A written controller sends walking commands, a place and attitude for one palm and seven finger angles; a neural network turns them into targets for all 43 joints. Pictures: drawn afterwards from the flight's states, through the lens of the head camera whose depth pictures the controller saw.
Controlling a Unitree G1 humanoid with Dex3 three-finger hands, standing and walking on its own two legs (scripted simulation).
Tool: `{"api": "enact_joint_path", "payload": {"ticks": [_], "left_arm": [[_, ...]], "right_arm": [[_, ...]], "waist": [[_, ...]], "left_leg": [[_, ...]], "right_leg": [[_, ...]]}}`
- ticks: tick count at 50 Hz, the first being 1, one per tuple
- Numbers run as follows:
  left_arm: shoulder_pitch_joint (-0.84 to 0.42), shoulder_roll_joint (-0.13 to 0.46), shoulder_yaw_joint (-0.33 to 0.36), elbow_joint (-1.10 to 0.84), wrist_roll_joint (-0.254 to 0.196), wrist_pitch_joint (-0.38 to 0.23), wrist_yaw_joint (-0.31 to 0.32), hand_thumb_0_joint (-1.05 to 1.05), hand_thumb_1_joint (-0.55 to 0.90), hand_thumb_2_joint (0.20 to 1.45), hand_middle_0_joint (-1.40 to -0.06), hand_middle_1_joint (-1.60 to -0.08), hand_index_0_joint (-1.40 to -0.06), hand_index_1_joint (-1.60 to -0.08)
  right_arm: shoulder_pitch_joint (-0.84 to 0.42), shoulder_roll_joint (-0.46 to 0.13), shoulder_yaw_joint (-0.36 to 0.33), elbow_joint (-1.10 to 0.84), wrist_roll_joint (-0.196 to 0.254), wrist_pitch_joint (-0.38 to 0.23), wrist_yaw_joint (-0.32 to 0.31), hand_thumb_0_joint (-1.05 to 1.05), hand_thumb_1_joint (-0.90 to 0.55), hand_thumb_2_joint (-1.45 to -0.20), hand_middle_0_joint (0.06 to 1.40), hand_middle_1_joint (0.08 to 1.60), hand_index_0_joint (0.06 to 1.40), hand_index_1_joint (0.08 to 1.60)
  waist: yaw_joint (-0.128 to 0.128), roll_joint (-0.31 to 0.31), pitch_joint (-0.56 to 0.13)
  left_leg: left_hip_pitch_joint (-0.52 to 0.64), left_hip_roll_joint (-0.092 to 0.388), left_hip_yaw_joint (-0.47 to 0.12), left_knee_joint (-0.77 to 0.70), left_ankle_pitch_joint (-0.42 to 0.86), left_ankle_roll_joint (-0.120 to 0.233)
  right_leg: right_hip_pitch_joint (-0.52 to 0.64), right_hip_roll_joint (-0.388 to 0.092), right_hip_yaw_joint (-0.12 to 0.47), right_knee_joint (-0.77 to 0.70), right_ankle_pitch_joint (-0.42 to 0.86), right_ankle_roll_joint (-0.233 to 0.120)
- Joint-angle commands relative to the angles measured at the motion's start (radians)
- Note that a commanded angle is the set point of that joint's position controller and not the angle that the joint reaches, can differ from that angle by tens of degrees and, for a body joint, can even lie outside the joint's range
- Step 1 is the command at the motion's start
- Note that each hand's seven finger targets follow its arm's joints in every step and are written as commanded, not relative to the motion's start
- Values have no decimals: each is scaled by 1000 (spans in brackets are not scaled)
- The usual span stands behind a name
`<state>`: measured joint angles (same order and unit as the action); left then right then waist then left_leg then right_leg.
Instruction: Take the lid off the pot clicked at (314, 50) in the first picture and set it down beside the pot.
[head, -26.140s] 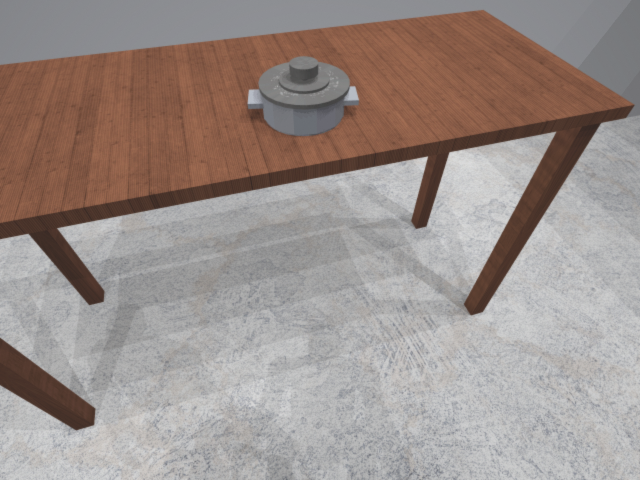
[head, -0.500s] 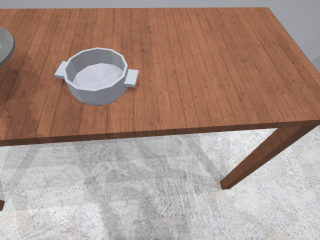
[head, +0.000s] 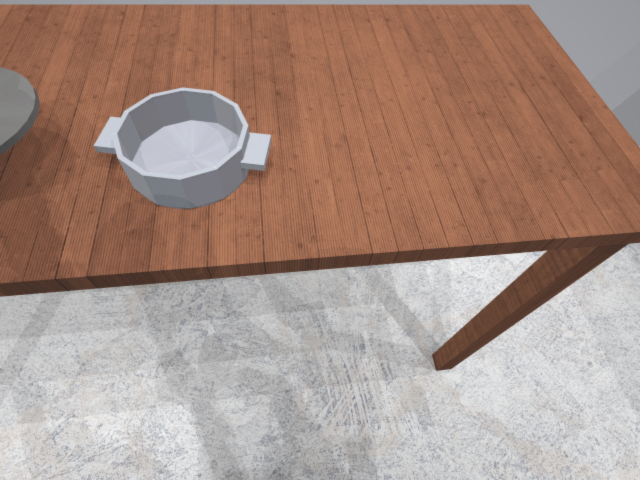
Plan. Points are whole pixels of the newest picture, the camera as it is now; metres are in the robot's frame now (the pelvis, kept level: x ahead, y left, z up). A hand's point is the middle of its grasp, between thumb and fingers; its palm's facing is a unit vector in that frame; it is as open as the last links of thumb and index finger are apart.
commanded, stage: lower the lid onto the table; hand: left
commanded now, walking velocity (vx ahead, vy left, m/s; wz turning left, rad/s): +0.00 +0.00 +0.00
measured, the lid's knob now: out of the picture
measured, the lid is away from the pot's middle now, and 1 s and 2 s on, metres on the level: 0.23 0.24 0.24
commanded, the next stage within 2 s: open the fingers wide in 0.96 s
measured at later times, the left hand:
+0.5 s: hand out of the picture +0.48 +0.35 +0.18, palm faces -0.37 -0.30 -0.88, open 8.0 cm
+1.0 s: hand out of the picture +0.49 +0.35 +0.14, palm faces -0.41 -0.29 -0.86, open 8.0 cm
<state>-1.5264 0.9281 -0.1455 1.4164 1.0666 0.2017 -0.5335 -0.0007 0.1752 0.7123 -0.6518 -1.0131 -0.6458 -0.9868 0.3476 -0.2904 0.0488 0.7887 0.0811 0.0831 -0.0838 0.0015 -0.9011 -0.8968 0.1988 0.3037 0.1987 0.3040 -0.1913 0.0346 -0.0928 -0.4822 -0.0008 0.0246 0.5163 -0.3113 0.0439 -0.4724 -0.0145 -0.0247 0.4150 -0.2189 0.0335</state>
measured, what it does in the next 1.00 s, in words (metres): stands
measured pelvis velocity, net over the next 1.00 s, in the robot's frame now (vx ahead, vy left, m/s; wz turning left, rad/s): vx -0.01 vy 0.01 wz -0.01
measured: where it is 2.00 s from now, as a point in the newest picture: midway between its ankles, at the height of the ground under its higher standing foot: outside the picture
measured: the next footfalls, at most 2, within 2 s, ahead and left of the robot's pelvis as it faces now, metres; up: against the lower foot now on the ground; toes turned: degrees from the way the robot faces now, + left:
none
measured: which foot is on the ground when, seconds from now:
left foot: down 0.00-1.00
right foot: down 0.00-1.00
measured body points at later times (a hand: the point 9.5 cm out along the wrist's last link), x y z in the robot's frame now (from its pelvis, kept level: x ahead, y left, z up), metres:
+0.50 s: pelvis +0.00 +0.00 +0.00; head +0.10 +0.02 +0.43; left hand +0.50 +0.36 +0.23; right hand -0.02 -0.28 -0.12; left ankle -0.05 +0.09 -0.73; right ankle -0.03 -0.15 -0.73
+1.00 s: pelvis -0.01 +0.01 -0.01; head +0.10 +0.03 +0.42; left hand +0.50 +0.36 +0.19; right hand -0.06 -0.26 -0.12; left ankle -0.05 +0.09 -0.73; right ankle -0.03 -0.15 -0.73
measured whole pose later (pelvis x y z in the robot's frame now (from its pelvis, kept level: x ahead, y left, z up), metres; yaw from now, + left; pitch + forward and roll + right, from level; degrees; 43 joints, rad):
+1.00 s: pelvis -0.01 +0.01 -0.01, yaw -1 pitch +19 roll -3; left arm -1.45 0.98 -0.11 1.45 1.06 0.10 -0.50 0.00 0.17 0.71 -0.65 -1.02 -0.65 -0.99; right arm 0.39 -0.29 0.06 0.78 0.09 0.10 -0.12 0.00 -0.90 -0.90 0.20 0.30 0.20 0.30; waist -0.22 0.03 -0.09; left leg -0.62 0.01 0.02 0.66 -0.37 0.06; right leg -0.59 -0.01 -0.02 0.51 -0.25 0.05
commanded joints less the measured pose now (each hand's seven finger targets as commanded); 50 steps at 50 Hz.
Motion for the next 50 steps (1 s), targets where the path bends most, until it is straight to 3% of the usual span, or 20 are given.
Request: {"api": "enact_joint_path", "payload": {"ticks": [1, 3, 6, 8, 9, 11, 15, 18, 19, 21, 23, 27, 30, 33, 34, 37, 43, 44, 46, 50], "left_arm": [[-535, 278, 40, -256, 27, -19, 61, 0, 604, 922, -838, -1108, -839, -1095], [-509, 248, 16, -270, 9, -27, 56, 0, 604, 922, -838, -1108, -839, -1095], [-541, 302, 57, -296, 25, -32, 67, 0, 604, 922, -838, -1108, -839, -1095], [-493, 267, 32, -282, 7, -38, 60, 0, 604, 922, -838, -1108, -839, -1095], [-507, 297, 57, -276, 16, -35, 63, 0, 604, 922, -838, -1108, -839, -1095], [-483, 251, 20, -226, 10, -32, 62, 0, 604, 922, -838, -1108, -839, -1095], [-528, 266, 32, -291, 10, -39, 65, 0, 604, 922, -838, -1108, -839, -1095], [-488, 212, 2, -293, -8, -47, 56, 0, 604, 922, -838, -1108, -839, -1095], [-505, 262, 44, -291, 1, -45, 60, 0, 604, 922, -838, -1108, -839, -1095], [-448, 265, 44, -228, 5, -45, 64, 0, 604, 922, -838, -1108, -839, -1095], [-450, 187, -17, -256, -18, -52, 57, 0, 604, 922, -838, -1108, -839, -1095], [-492, 243, 20, -250, -2, -55, 69, 0, 604, 922, -838, -1108, -839, -1095], [-522, 253, 28, -285, -4, -66, 73, 0, 604, 922, -838, -1108, -839, -1095], [-483, 248, 28, -286, -14, -82, 71, 0, 604, 922, -838, -1108, -839, -1095], [-472, 289, 57, -247, -1, -79, 77, 0, 604, 922, -838, -1108, -839, -1095], [-421, 267, 30, -170, -2, -82, 79, 0, 604, 922, -838, -1108, -839, -1095], [-439, 273, 30, -235, -15, -111, 84, 0, 604, 922, -838, -1108, -839, -1095], [-475, 339, 74, -247, 3, -110, 91, 0, 604, 922, -838, -1108, -839, -1095], [-498, 330, 70, -260, 3, -112, 93, 0, 604, 922, -838, -1108, -839, -1095], [-448, 238, 16, -176, -7, -104, 85, 0, 604, 922, -838, -1108, -839, -1095]], "right_arm": [[122, -192, -59, -49, -1, 3, -13, 0, -900, -900, 200, 300, 200, 300], [124, -190, -57, -56, 10, 5, -16, 0, -900, -900, 200, 300, 200, 300], [134, -193, -64, -55, -1, 8, -14, 0, -900, -900, 200, 300, 200, 300], [139, -190, -61, -57, 9, 7, -16, 0, -900, -900, 200, 300, 200, 300], [142, -195, -64, -51, 1, 10, -13, 0, -900, -900, 200, 300, 200, 300], [140, -193, -61, -49, 3, 15, -15, 0, -900, -900, 200, 300, 200, 300], [143, -195, -63, -50, 2, 16, -14, 0, -900, -900, 200, 300, 200, 300], [152, -189, -64, -49, 7, 8, -17, 0, -900, -900, 200, 300, 200, 300], [157, -196, -69, -39, -2, 9, -14, 0, -900, -900, 200, 300, 200, 300], [156, -192, -64, -42, -1, 13, -17, 0, -900, -900, 200, 300, 200, 300], [148, -190, -61, -45, 8, 14, -17, 0, -900, -900, 200, 300, 200, 300], [151, -195, -60, -40, 0, 16, -21, 0, -900, -900, 200, 300, 200, 300], [158, -196, -63, -38, 1, 8, -26, 0, -900, -900, 200, 300, 200, 300], [160, -193, -58, -41, 4, 2, -33, 0, -900, -900, 200, 300, 200, 300], [168, -198, -60, -34, 0, 5, -30, 0, -900, -900, 200, 300, 200, 300], [164, -196, -50, -42, 4, 12, -34, 0, -900, -900, 200, 300, 200, 300], [168, -198, -44, -48, 10, 16, -46, 0, -900, -900, 200, 300, 200, 300], [180, -207, -50, -43, 2, 18, -44, 0, -900, -900, 200, 300, 200, 300], [194, -202, -53, -42, 3, 15, -48, 0, -900, -900, 200, 300, 200, 300], [213, -205, -59, -25, 5, 17, -40, 0, -900, -900, 200, 300, 200, 300]], "waist": [[21, 166, -465], [27, 172, -471], [22, 194, -517], [24, 201, -500], [21, 186, -499], [7, 165, -431], [14, 250, -491], [13, 248, -492], [9, 219, -493], [2, 167, -454], [7, 228, -441], [-6, 209, -441], [-6, 253, -499], [2, 230, -503], [-3, 217, -495], [-11, 166, -411], [2, 229, -447], [-5, 234, -484], [-13, 229, -520], [-25, 241, -456]], "left_leg": [[352, -6, -35, 60, 730, 2], [362, -3, -34, 59, 775, -6], [392, -1, -43, 77, 787, -1], [402, 4, -39, 79, 834, -9], [391, 4, -42, 85, 800, -5], [343, 0, -35, 77, 722, 3], [405, 7, -50, 96, 819, -9], [438, 13, -52, 105, 880, -15], [431, 18, -56, 111, 853, -10], [358, 2, -42, 108, 754, 3], [369, 6, -38, 97, 772, -7], [343, 4, -46, 103, 686, 3], [396, 13, -57, 120, 751, -6], [386, 11, -51, 124, 770, -9], [361, 9, -50, 133, 723, -3], [249, -5, -33, 119, 577, 11], [285, 4, -38, 129, 625, -1], [294, 7, -46, 140, 611, 0], [313, 8, -52, 148, 657, 0], [334, 23, -73, 162, 714, -21]], "right_leg": [[130, 61, -20, 31, 374, -27], [137, 58, -27, 36, 392, -30], [125, 63, -21, 43, 387, -25], [116, 62, -29, 42, 398, -28], [111, 64, -22, 42, 384, -22], [88, 66, -28, 37, 359, -24], [71, 66, -27, 49, 376, -28], [50, 72, -38, 51, 377, -28], [49, 72, -32, 51, 369, -21], [66, 72, -30, 54, 359, -21], [52, 68, -39, 56, 358, -30], [38, 71, -33, 59, 322, -26], [20, 72, -33, 69, 327, -24], [30, 75, -42, 82, 333, -26], [24, 75, -31, 82, 321, -21], [35, 72, -33, 83, 294, -25], [11, 75, -41, 101, 283, -31], [8, 76, -32, 102, 280, -25], [13, 78, -32, 108, 305, -23], [-87, 85, -49, 109, 259, -24]]}}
